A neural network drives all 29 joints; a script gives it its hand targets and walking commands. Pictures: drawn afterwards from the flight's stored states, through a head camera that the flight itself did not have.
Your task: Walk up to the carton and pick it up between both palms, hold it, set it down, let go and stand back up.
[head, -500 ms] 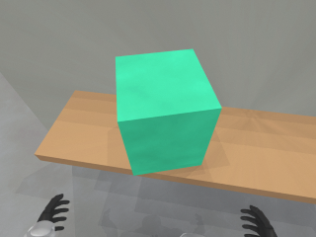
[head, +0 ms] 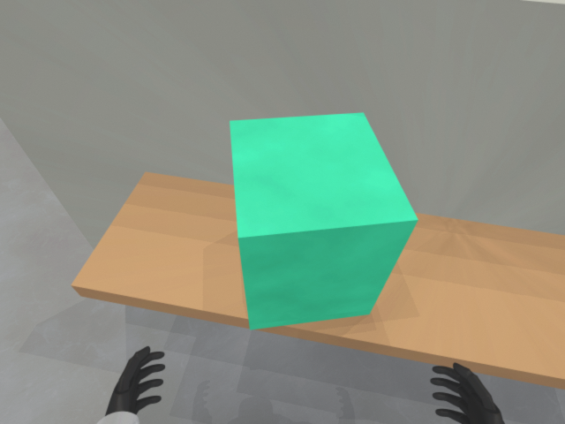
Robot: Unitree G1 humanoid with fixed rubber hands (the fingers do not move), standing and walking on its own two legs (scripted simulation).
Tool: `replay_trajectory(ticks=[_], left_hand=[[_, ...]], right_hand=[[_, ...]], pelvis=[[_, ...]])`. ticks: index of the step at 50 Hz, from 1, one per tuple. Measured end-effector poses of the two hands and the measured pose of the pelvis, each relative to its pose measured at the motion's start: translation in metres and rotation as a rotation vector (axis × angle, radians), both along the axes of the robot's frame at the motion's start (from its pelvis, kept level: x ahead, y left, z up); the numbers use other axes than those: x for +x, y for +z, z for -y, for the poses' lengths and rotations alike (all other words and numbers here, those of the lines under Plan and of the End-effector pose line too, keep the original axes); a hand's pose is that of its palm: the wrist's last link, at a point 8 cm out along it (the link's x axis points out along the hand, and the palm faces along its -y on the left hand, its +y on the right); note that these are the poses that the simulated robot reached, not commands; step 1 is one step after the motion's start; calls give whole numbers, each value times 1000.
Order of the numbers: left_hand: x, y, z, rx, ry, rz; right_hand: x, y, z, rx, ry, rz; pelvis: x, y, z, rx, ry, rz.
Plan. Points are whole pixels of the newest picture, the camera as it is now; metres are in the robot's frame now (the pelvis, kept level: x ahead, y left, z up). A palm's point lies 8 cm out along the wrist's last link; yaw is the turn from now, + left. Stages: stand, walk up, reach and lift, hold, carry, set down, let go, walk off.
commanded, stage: reach and lift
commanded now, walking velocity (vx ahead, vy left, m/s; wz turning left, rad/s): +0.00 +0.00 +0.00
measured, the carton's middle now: (304, 224) +0.39 -0.03 +0.06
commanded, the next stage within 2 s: none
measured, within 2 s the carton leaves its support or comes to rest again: neither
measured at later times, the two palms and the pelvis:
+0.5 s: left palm (140, 382) +0.18 +0.19 +0.00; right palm (493, 420) +0.13 -0.26 -0.02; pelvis +0.01 +0.03 +0.00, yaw -2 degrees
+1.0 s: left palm (156, 360) +0.20 +0.17 +0.03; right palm (489, 360) +0.19 -0.25 +0.03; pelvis -0.01 -0.01 +0.00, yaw -1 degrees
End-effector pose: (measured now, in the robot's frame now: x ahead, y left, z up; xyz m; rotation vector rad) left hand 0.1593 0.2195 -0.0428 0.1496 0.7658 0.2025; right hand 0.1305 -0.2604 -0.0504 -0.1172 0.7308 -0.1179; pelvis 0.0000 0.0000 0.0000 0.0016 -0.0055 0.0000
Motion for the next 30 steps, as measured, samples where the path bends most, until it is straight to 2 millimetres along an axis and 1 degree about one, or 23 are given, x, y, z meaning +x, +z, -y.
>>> replay_trajectory(ticks=[3,10,14,22,27,30], left_hand=[[1,6,2,-5,-4,29],[6,16,5,-18,6,88],[11,24,9,-39,15,135],[23,42,21,-68,24,264],[22,46,32,-88,49,295],[19,46,38,-96,51,297]], right_hand=[[8,6,-6,13,15,39],[6,8,-7,39,10,34],[7,15,-7,44,18,68],[5,26,-6,53,53,105],[4,33,-2,63,53,148],[6,41,-2,64,64,192]], pelvis=[[1,1,-7,-3,-1,1],[4,1,-20,-9,-12,4],[9,2,-25,-13,-19,-3],[12,2,-26,-16,-31,-8],[8,2,-25,-13,-37,-12],[5,1,-23,-10,-42,-14]])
